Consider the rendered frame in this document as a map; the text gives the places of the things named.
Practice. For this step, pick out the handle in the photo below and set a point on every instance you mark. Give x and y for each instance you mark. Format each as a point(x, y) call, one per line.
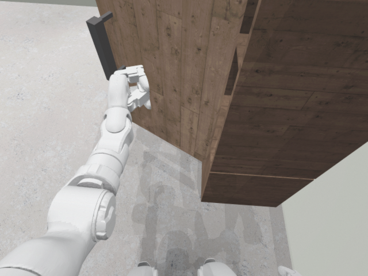
point(102, 45)

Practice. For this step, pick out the left robot hand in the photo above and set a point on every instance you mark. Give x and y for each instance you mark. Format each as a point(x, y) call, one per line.
point(119, 93)

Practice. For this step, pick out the right robot shin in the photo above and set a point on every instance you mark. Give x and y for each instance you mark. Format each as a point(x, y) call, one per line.
point(209, 260)

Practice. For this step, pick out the left robot forearm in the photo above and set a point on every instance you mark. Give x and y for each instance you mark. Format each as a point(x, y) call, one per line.
point(108, 159)

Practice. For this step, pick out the robot right thigh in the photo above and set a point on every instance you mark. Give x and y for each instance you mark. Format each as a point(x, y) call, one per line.
point(215, 269)

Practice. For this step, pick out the robot left upper arm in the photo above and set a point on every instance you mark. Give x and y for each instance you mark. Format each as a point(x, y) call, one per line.
point(79, 218)

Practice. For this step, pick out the cupboard door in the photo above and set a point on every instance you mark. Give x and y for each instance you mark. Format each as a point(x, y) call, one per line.
point(186, 48)

